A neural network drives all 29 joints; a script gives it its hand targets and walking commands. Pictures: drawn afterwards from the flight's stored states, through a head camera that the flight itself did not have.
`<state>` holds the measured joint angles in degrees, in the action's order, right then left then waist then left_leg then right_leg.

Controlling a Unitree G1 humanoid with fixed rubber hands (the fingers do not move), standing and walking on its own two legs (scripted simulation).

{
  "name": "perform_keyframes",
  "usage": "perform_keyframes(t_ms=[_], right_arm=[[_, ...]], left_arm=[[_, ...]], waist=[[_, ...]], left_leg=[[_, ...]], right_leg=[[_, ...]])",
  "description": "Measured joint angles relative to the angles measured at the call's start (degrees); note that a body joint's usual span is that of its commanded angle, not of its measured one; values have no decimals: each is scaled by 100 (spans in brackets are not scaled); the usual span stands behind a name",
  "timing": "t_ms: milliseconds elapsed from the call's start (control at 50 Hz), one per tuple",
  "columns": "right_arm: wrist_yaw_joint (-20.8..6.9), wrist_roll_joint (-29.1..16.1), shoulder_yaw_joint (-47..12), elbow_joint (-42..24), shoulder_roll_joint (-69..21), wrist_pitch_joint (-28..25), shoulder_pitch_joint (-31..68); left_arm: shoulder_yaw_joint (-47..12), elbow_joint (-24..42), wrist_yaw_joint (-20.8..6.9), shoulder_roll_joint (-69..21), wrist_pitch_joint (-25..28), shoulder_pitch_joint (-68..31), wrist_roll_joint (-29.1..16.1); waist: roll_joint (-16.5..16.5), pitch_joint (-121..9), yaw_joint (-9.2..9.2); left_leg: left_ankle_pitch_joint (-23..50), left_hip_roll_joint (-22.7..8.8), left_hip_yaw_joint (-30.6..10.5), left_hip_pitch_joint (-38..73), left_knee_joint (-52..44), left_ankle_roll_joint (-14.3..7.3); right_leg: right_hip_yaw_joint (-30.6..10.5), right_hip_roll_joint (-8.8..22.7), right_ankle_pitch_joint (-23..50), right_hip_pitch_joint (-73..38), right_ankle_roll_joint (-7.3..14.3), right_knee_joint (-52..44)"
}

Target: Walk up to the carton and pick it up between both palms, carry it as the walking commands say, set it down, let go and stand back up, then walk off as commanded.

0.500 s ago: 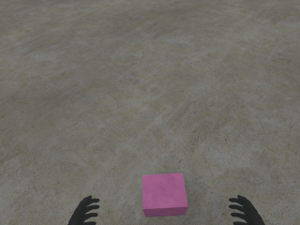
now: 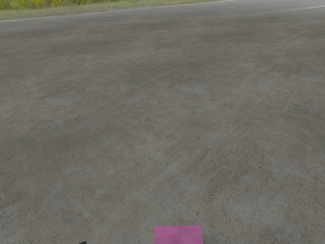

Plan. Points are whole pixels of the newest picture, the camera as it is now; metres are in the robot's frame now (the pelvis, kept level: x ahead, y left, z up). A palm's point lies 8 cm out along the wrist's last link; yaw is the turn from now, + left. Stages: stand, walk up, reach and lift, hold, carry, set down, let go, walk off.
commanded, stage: stand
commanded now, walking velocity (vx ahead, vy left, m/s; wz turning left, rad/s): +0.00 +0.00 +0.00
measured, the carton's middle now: out of the picture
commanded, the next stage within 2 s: walk off in 1.64 s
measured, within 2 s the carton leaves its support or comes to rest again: neither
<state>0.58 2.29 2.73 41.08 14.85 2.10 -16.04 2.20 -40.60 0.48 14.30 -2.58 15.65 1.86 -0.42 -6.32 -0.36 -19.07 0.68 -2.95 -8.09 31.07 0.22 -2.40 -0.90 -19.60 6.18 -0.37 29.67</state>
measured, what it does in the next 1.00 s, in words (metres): shifts its weight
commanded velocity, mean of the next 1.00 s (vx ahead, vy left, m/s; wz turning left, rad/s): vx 0.00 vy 0.00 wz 0.00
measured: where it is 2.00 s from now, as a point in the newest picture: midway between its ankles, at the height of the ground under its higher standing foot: outside the picture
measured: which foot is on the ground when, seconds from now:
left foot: down 0.00-1.00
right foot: down 0.00-1.00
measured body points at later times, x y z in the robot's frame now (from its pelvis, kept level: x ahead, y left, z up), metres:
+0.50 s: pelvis -0.06 +0.01 +0.00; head -0.15 +0.01 +0.44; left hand -0.03 +0.30 -0.12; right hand -0.01 -0.29 -0.12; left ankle -0.02 +0.12 -0.73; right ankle -0.03 -0.13 -0.73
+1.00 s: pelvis -0.08 +0.00 +0.00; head -0.15 +0.00 +0.44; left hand -0.05 +0.30 -0.13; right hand -0.06 -0.29 -0.14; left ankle -0.02 +0.12 -0.73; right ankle -0.04 -0.13 -0.73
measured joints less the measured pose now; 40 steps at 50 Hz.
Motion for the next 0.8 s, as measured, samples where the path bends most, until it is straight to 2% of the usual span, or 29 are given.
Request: perform_keyframes(t_ms=[160, 340, 800], right_arm=[[65, 29, 89, 431, 182, -180, -330], [25, 38, 48, 787, 277, -302, -492], [-63, 25, -69, 1610, 371, -323, -532]], left_arm=[[104, -625, 25, 261, 237, 416, 89], [38, -1060, -58, 374, 367, 669, 90], [-98, -1656, -74, 402, 391, 669, 27]], waist=[[79, -433, 5], [68, -358, 6], [-44, -32, 25]], left_leg=[[106, -4, 25, 49, -71, -23], [416, 24, 59, -14, -262, -45], [703, 131, -78, -626, -65, -46]], right_leg=[[-12, 7, 122, -54, -15, -93], [-62, 39, 406, 55, -49, -210], [-160, 10, 625, 751, -39, 143]])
